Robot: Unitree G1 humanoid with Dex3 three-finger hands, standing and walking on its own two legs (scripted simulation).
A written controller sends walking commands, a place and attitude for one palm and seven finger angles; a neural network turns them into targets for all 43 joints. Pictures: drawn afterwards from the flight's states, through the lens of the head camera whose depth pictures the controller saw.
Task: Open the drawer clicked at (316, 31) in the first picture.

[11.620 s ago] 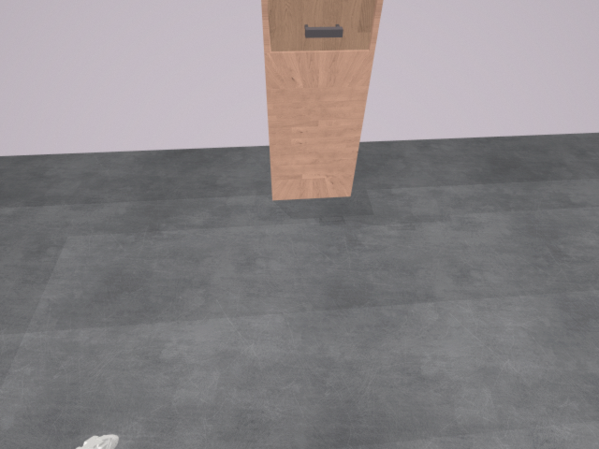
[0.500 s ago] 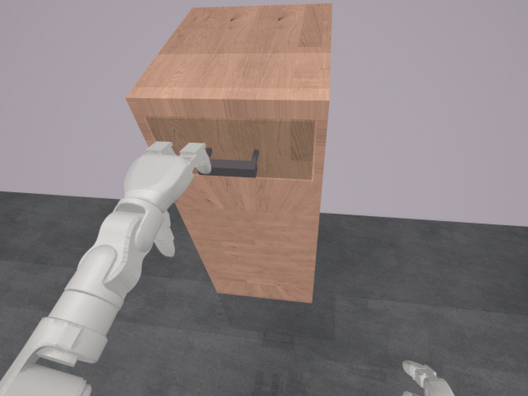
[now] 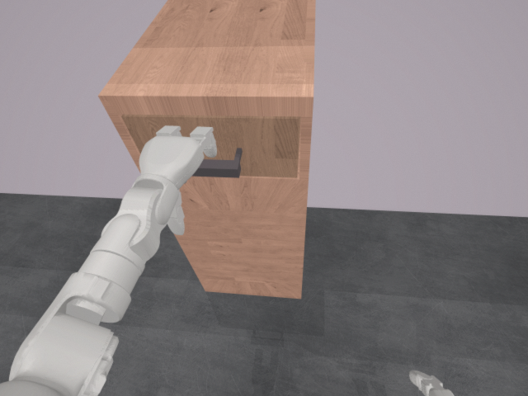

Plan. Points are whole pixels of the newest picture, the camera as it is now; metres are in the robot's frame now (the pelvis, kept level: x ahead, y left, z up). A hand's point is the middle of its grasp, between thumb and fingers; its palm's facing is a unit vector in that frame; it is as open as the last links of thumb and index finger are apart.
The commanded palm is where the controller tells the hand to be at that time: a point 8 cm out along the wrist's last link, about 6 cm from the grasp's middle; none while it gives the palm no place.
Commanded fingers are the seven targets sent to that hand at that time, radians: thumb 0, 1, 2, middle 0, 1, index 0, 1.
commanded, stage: move the hooked fingers above the handle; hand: left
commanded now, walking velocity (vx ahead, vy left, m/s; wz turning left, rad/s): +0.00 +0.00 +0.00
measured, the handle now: (211, 160) +0.53 +0.15 +0.03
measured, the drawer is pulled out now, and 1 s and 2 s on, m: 0.00 0.00 0.00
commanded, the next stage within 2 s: lower the fingers behind the handle in 1.12 s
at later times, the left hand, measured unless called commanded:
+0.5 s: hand (204, 159) +0.49 +0.14 +0.07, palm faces -0.03 -0.03 -1.00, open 13.8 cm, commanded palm +0.46 +0.15 +0.14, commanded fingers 0.00 -0.50 0.30 -0.30 -1.20 -0.30 -1.20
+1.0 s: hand (202, 160) +0.48 +0.15 +0.07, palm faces -0.02 -0.02 -1.00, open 13.8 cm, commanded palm +0.46 +0.15 +0.14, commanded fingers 0.00 -0.50 0.30 -0.30 -1.20 -0.30 -1.20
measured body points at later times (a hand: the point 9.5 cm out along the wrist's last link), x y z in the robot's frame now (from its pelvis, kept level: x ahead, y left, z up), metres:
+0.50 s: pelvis +0.00 +0.01 -0.01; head +0.07 -0.02 +0.44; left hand +0.48 +0.14 +0.13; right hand +0.04 -0.26 -0.15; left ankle -0.04 +0.13 -0.74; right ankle +0.00 -0.12 -0.74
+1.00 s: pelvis +0.00 +0.01 -0.01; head +0.06 -0.02 +0.44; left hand +0.48 +0.14 +0.13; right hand +0.05 -0.26 -0.15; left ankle -0.04 +0.13 -0.74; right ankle +0.00 -0.12 -0.74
